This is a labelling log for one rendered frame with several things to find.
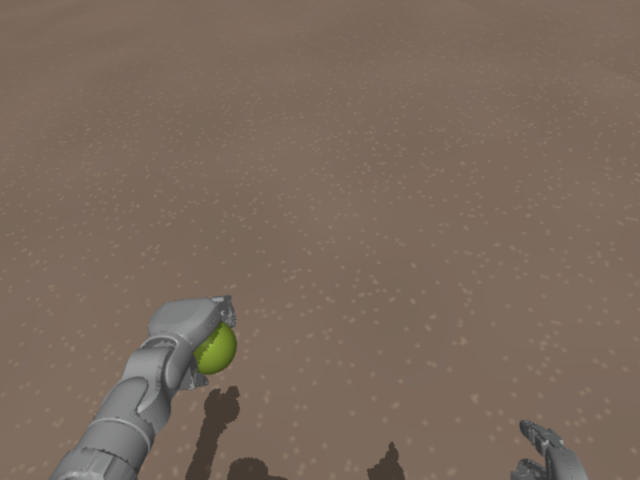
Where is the right robot hand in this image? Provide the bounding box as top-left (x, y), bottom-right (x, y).
top-left (510, 420), bottom-right (589, 480)

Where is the ball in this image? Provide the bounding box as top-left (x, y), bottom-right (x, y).
top-left (193, 321), bottom-right (237, 375)

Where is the left robot hand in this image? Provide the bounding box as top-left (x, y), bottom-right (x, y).
top-left (148, 295), bottom-right (236, 390)

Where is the left robot arm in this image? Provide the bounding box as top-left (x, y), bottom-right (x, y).
top-left (48, 332), bottom-right (193, 480)

